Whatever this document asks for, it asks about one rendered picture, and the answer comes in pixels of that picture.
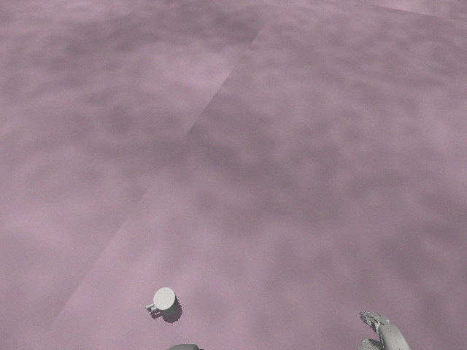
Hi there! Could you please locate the mug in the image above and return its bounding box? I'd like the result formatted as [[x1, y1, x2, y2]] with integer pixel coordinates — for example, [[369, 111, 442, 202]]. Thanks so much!
[[146, 287, 178, 316]]

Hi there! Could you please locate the right robot hand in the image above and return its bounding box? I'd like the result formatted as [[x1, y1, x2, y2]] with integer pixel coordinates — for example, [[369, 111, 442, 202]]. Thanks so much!
[[357, 311, 411, 350]]

